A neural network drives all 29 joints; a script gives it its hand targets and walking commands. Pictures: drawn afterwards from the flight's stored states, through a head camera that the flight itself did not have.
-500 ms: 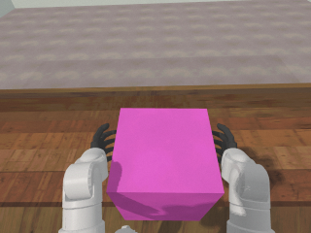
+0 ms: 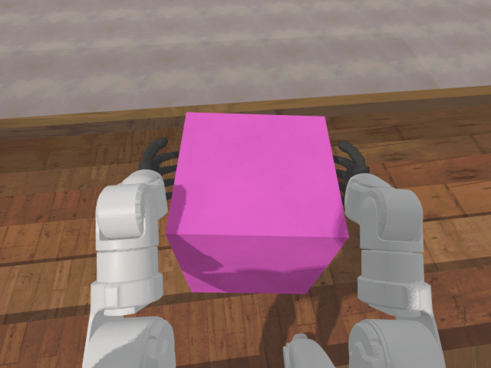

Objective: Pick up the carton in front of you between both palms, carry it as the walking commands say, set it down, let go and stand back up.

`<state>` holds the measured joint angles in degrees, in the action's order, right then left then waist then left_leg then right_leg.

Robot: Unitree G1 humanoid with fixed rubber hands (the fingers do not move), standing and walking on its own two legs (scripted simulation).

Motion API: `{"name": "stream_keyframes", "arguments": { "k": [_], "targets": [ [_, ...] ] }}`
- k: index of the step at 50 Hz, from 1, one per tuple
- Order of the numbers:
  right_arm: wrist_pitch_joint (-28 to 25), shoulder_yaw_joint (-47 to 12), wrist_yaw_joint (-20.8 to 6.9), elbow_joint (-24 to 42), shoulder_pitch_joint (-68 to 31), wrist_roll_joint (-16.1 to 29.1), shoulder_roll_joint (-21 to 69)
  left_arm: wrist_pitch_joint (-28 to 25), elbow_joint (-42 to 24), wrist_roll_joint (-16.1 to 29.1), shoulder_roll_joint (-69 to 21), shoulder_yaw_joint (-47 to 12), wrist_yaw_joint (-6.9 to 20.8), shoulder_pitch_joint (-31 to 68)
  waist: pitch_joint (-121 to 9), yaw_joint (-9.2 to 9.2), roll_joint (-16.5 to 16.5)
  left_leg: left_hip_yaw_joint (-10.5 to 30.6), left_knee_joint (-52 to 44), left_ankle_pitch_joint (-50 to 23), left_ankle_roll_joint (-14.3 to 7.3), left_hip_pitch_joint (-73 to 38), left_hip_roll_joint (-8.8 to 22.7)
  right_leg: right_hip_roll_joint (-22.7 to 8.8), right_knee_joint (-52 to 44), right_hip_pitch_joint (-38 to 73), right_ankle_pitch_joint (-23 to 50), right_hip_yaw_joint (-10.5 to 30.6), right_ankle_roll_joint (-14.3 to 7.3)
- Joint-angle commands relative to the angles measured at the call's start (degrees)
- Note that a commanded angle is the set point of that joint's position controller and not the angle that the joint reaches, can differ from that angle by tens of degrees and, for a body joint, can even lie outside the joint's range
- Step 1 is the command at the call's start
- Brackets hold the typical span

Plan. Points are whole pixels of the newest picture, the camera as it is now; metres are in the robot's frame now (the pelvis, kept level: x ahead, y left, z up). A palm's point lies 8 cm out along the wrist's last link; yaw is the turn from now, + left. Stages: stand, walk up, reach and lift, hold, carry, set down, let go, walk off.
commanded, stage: carry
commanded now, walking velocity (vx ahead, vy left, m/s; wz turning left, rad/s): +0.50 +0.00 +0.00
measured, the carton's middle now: (252, 212) +0.37 -0.01 +0.02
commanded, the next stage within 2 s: none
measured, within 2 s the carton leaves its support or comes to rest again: neither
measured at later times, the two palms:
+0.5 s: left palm (196, 123) +0.68 +0.10 -0.07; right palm (313, 114) +0.71 -0.20 -0.08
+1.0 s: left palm (226, 82) +1.04 +0.02 -0.22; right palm (309, 86) +1.01 -0.27 -0.22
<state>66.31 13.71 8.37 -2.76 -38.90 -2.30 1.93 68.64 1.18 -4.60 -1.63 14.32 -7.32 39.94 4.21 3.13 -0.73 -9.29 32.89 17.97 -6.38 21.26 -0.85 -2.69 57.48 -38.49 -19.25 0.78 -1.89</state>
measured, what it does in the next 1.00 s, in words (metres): goes down: right foot 0.13 m lower, then left foot 0.13 m lower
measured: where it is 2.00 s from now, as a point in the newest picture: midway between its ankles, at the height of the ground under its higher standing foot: (260, 168)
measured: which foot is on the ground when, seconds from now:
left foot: down 0.00-0.32, up 0.34-0.76, down 0.78-1.00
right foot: up 0.00-0.26, down 0.28-0.80, up 0.82-1.00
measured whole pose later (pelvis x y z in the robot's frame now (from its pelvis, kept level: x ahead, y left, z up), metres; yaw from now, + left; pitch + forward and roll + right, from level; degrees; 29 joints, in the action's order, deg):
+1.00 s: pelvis +0.68 -0.08 -0.31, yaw +0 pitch +2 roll +1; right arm 62.4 6.2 8.9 -10.9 -33.2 1.2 -0.9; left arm 62.9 5.4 -5.4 -3.4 13.8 -6.2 29.3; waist -0.5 8.0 -1.8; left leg -7.0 50.4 29.8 -9.1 23.4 -7.3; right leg -1.4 70.9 -43.3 -17.8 4.0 -1.6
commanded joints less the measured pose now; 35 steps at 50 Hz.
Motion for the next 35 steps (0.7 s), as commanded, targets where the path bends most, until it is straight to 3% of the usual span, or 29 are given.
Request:
{"name": "stream_keyframes", "arguments": {
  "k": [1,3,4,6,7,8,9,10,11,12,13,14,15,16,17,18,19,20,21,22,23,24,25,27,28,29,32,34,35],
  "targets": [
    [0.5,-40.8,-14.9,8.7,-38.1,24.4,61.4,-2.0,-5.8,22.2,-61.2,-40.7,12.2,34.4,-34.9,0.09,-7.3,10.7,1.2,-46.0,-6.9,-30.3,14.2,0.5,1.9,-2.6,11.3,-3.1,-0.3],
    [0.5,-42.0,-14.9,9.5,-37.2,23.6,59.6,-1.7,-7.4,23.4,-60.4,-41.7,12.7,35.2,-31.9,0.64,-5.8,12.0,3.9,-43.0,-7.2,-31.7,14.4,-0.3,2.1,-7.9,12.0,-2.5,-1.1],
    [0.8,-43.0,-14.7,9.2,-36.3,24.0,60.0,-1.7,-7.9,22.9,-58.1,-41.7,12.8,35.1,-28.9,4.37,-4.8,16.3,5.0,-35.9,-6.3,-40.7,13.5,-1.4,-1.1,-19.2,18.6,-0.2,-1.2],
    [0.7,-44.1,-14.6,8.2,-34.8,23.9,58.1,-0.9,-6.4,22.5,-56.0,-40.8,13.3,33.7,-24.9,6.25,-1.5,19.1,9.8,-33.1,-5.8,-43.3,12.7,-1.3,-10.0,-25.0,22.2,-0.8,-1.6],
    [0.9,-43.8,-14.6,6.6,-34.4,24.7,58.2,-0.4,-5.5,21.8,-54.3,-40.1,13.4,32.7,-23.2,5.88,-0.7,16.8,12.5,-30.3,-4.8,-37.6,11.3,-1.3,-18.9,-18.8,32.4,-0.9,-2.0],
    [0.9,-43.9,-15.0,4.9,-33.9,25.3,58.7,0.0,-3.8,21.2,-53.6,-39.0,13.5,32.3,-23.2,5.51,-1.2,12.4,11.2,-22.0,-3.6,-26.7,8.1,0.8,-25.3,-6.2,42.1,-3.7,-1.8],
    [0.7,-44.2,-15.2,4.2,-34.3,26.1,58.5,0.3,-3.0,20.3,-52.4,-38.2,13.3,33.0,-22.8,5.08,-3.0,11.2,9.5,-16.8,-2.7,-17.9,7.6,1.0,-28.1,5.7,47.1,-4.9,-1.8],
    [0.6,-44.3,-15.4,3.5,-36.7,27.0,58.9,0.4,-1.6,19.0,-51.4,-37.7,13.0,33.1,-22.1,3.34,-4.6,10.4,9.4,-14.9,-1.4,-12.0,7.7,1.3,-27.1,14.5,49.4,-5.7,-2.1],
    [0.7,-44.1,-15.6,2.1,-37.7,27.5,58.9,0.6,-0.8,19.0,-51.0,-35.9,12.9,33.5,-21.3,0.29,-5.6,10.1,12.3,-15.9,-0.8,-10.5,7.9,0.3,-27.1,19.0,48.2,-6.1,-2.5],
    [0.6,-43.4,-15.7,0.9,-38.1,28.1,59.3,0.9,1.2,18.5,-49.6,-34.6,13.0,31.1,-20.1,-1.84,-6.3,9.1,19.1,-23.4,-0.7,-11.2,7.8,0.4,-27.9,22.0,45.6,-9.2,-2.9],
    [0.7,-43.2,-15.6,1.1,-39.6,27.8,58.7,0.9,3.4,18.4,-50.1,-34.0,13.3,28.5,-22.4,-5.68,-6.5,7.1,28.4,-29.9,-0.3,-8.3,8.6,0.8,-26.2,30.4,45.1,-9.8,-4.1],
    [0.8,-43.2,-15.3,0.7,-41.5,27.8,59.1,0.8,2.6,18.9,-49.6,-33.2,13.6,31.5,-27.2,-13.65,-2.7,3.6,44.3,-39.5,1.6,-2.8,9.2,3.5,-23.4,43.2,38.9,-12.9,-4.7],
    [1.3,-40.9,-14.8,0.6,-43.3,26.9,58.8,1.0,4.3,19.8,-48.9,-32.2,14.1,30.9,-24.0,-17.29,10.2,2.8,65.0,-7.3,4.5,6.0,0.5,0.1,-30.0,44.7,33.3,-5.5,-6.6],
    [2.7,-38.0,-13.9,-2.7,-42.7,24.3,56.8,1.2,6.6,20.8,-47.5,-31.6,14.2,32.5,-24.9,-9.7,22.5,8.6,77.7,25.0,5.6,21.5,-4.3,-7.4,-16.6,53.0,60.2,4.7,-8.3],
    [3.4,-35.0,-12.9,-3.9,-37.5,22.6,52.9,1.6,7.4,22.6,-48.1,-31.3,14.4,32.3,-30.4,-7.23,19.9,10.7,75.7,23.9,5.4,23.4,-3.4,-13.4,-20.8,51.1,49.8,19.1,-10.2],
    [3.5,-32.8,-11.7,-6.8,-34.8,19.0,51.4,2.3,7.9,24.6,-50.3,-30.8,15.1,34.5,-25.9,-5.15,8.6,12.0,68.4,15.5,5.0,24.4,-1.3,-13.2,-24.2,46.6,42.0,21.3,-8.2],
    [3.0,-32.1,-11.4,-4.1,-35.0,19.0,54.2,1.1,5.2,27.9,-54.9,-35.0,15.8,38.5,-30.6,-4.62,8.9,11.9,64.7,12.4,5.3,28.1,0.8,-16.2,-26.9,46.4,20.5,28.6,-14.3],
    [2.4,-31.9,-11.2,-3.1,-38.0,18.2,56.3,0.3,5.8,30.1,-59.7,-36.4,16.5,42.1,-30.1,-3.94,4.0,14.3,60.0,10.2,5.0,26.2,2.9,-14.9,-27.0,40.7,10.3,29.6,-14.2],
    [1.5,-33.3,-11.3,2.5,-43.2,19.8,58.3,-1.0,0.8,32.6,-63.3,-37.5,17.0,47.7,-25.8,-4.22,1.6,15.3,53.2,5.0,4.3,26.8,4.0,-13.1,-24.9,34.9,13.0,27.2,-13.5],
    [1.0,-33.4,-11.2,1.8,-43.1,19.9,59.7,-1.6,-0.7,33.1,-64.4,-38.4,16.9,48.7,-26.4,-4.09,3.6,15.2,51.1,5.1,3.9,25.8,4.7,-13.4,-22.6,32.5,15.0,25.0,-13.3],
    [0.2,-33.8,-11.0,2.4,-41.4,19.7,60.1,-2.2,-2.3,33.7,-65.3,-39.0,16.6,48.3,-26.3,-5.34,2.0,14.9,43.0,3.8,5.0,25.2,5.0,-12.1,-22.7,31.6,16.4,23.1,-14.0],
    [-0.2,-35.3,-10.9,2.7,-39.5,19.9,61.0,-2.7,-3.4,32.9,-64.7,-39.1,16.4,45.4,-28.0,-6.51,5.0,12.5,39.3,3.9,5.5,24.7,3.6,-11.9,-24.2,31.7,17.6,22.8,-14.1],
    [-0.8,-35.9,-10.7,2.4,-37.7,19.4,61.8,-3.1,-2.5,32.0,-65.0,-38.7,16.1,42.2,-30.5,-6.35,7.0,11.5,40.4,2.1,5.3,25.1,3.3,-11.9,-23.6,34.2,25.4,21.3,-13.1],
    [-2.2,-37.2,-11.0,2.5,-33.2,18.7,62.1,-4.3,-0.6,30.4,-66.3,-39.7,16.0,36.9,-32.4,-6.66,5.5,10.8,42.7,-5.6,3.7,29.9,4.0,-11.2,-18.6,40.3,34.1,18.5,-12.5],
    [-3.2,-38.1,-11.3,3.1,-31.9,18.5,62.5,-5.1,-0.9,30.2,-66.8,-40.4,15.9,35.6,-31.9,-6.72,4.0,10.1,41.8,-7.4,2.8,33.4,3.9,-9.2,-15.6,43.0,38.3,16.5,-11.1],
    [-3.9,-39.4,-11.6,5.0,-31.8,19.0,62.7,-6.3,-5.4,31.0,-67.1,-42.2,16.0,37.0,-30.1,-7.92,0.2,10.4,31.4,-17.2,2.3,35.4,3.5,-4.7,-12.1,43.0,29.9,13.4,-8.4],
    [-5.4,-42.1,-11.8,4.7,-28.1,18.2,61.4,-7.8,-5.6,30.0,-65.3,-44.4,15.5,32.6,-28.1,-9.71,3.2,3.4,13.3,-31.1,2.8,30.9,-1.3,0.3,-7.3,44.1,30.8,7.1,-6.4],
    [-6.1,-42.6,-11.8,5.4,-25.5,17.6,58.7,-8.4,-4.8,28.9,-63.7,-44.5,15.6,28.3,-27.2,-10.61,3.5,-0.9,1.1,-37.8,3.0,16.0,-4.7,3.1,-5.8,35.7,30.9,4.1,-5.5],
    [-6.4,-43.4,-11.7,7.1,-26.5,18.1,58.3,-8.9,-5.4,29.0,-62.8,-44.9,15.6,27.1,-26.5,-10.0,4.6,-1.5,-2.1,-40.5,3.1,8.5,-5.4,3.4,-4.6,31.7,30.2,2.3,-4.4]
  ]
}}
